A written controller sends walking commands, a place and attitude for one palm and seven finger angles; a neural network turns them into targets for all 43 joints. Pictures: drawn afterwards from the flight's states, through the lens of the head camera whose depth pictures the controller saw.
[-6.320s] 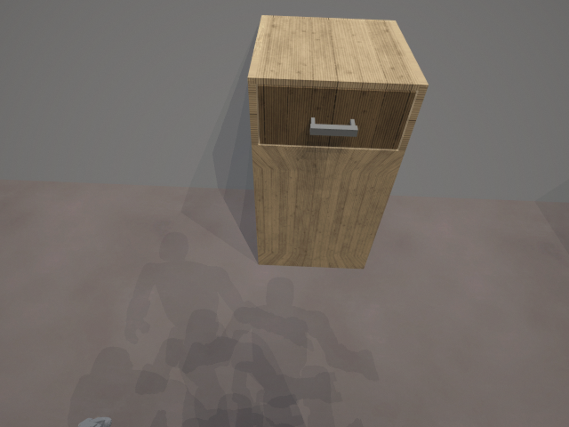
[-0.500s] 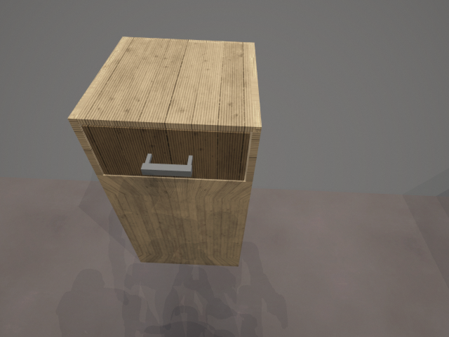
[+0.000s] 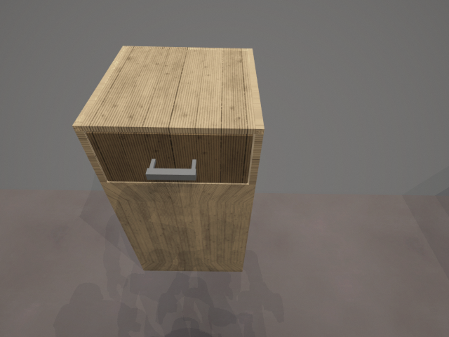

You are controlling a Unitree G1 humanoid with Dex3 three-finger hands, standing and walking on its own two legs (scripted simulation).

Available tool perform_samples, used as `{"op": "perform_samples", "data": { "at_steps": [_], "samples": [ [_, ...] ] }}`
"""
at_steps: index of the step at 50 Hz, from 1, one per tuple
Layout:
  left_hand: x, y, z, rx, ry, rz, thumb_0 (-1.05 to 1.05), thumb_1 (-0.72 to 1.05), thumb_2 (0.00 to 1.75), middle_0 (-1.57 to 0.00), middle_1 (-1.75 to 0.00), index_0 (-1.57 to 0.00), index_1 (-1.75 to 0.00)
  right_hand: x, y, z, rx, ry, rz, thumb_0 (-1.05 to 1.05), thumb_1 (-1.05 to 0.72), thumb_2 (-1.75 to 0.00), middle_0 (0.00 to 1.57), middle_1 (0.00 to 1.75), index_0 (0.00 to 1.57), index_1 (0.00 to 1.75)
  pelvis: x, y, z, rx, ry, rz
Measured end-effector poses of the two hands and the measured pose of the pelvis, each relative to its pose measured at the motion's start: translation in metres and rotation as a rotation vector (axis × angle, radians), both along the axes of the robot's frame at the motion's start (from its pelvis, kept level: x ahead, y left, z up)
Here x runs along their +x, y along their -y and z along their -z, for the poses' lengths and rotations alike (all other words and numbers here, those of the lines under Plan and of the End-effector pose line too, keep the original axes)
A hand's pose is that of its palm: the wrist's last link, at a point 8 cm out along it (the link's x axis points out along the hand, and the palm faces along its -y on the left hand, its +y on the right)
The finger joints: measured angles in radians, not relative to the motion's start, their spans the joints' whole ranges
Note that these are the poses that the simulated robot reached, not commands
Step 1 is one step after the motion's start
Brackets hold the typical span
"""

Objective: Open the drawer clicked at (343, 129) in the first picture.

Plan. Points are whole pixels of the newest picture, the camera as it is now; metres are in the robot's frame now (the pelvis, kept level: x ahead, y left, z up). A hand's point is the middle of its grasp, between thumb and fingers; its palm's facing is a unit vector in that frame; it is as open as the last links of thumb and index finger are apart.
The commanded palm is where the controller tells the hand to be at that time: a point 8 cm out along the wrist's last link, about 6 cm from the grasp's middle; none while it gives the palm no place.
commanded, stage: come to a stop and stand still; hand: left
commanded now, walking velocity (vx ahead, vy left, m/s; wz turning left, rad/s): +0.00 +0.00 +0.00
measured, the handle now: (172, 168) +0.52 +0.17 -0.04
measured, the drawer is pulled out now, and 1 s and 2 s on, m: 0.00 0.00 0.00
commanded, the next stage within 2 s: look again from close up in 0.90 s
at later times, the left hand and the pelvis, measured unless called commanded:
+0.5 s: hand out of the picture +0.02 +0.17 -0.17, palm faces -0.01 -0.99 -0.16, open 7.3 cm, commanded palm none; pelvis +0.02 +0.01 +0.01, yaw -1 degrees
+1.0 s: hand out of the picture +0.03 +0.15 -0.17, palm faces +0.00 -0.99 -0.14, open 7.4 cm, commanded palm none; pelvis +0.05 +0.00 +0.01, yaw -1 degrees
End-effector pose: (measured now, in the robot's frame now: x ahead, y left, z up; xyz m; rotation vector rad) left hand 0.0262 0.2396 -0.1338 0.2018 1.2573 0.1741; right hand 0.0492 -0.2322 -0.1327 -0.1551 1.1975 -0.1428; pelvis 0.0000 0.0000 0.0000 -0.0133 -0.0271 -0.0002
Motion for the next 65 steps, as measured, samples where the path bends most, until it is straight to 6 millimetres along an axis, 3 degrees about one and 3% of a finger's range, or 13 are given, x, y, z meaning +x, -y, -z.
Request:
{"op": "perform_samples", "data": {
  "at_steps": [7, 17, 27, 40, 65],
  "samples": [
    [0.011, -0.008, -0.008, -0.005, 0.022, 0.024, 0.0, 0.91, 0.9, -0.19, -0.3, -0.2, -0.3, -0.028, -0.01, 0.002, 0.011, -0.085, -0.001, 0.01, -0.92, -0.9, 0.2, 0.3, 0.2, 0.3, 0.002, -0.009, -0.005, 0.004, -0.011, 0.009],
    [0.0, 0.008, -0.001, -0.056, -0.074, 0.023, 0.0, 0.91, 0.9, -0.19, -0.3, -0.2, -0.3, -0.047, -0.022, 0.001, 0.028, -0.174, 0.019, 0.01, -0.91, -0.9, 0.2, 0.3, 0.2, 0.3, 0.012, -0.011, -0.01, 0.01, -0.019, 0.013],
    [-0.013, 0.024, 0.004, -0.091, -0.158, -0.005, 0.0, 0.91, 0.9, -0.19, -0.3, -0.2, -0.3, -0.038, -0.023, 0.0, 0.026, -0.205, 0.027, 0.01, -0.91, -0.9, 0.2, 0.3, 0.2, 0.3, 0.026, -0.007, -0.011, 0.01, -0.019, 0.015],
    [-0.005, 0.037, 0.008, -0.112, -0.168, -0.012, 0.0, 0.91, 0.9, -0.19, -0.3, -0.2, -0.3, -0.022, -0.018, 0.0, 0.012, -0.198, 0.033, 0.01, -0.92, -0.9, 0.2, 0.3, 0.2, 0.3, 0.039, -0.002, -0.011, 0.011, -0.011, 0.019],
    [0.007, 0.045, 0.005, -0.1, -0.172, -0.016, 0.0, 0.91, 0.9, -0.19, -0.3, -0.2, -0.3, -0.028, -0.024, 0.004, 0.051, -0.236, 0.058, 0.01, -0.91, -0.9, 0.2, 0.3, 0.2, 0.3, 0.051, 0.007, -0.011, 0.017, -0.013, 0.027]
  ]
}}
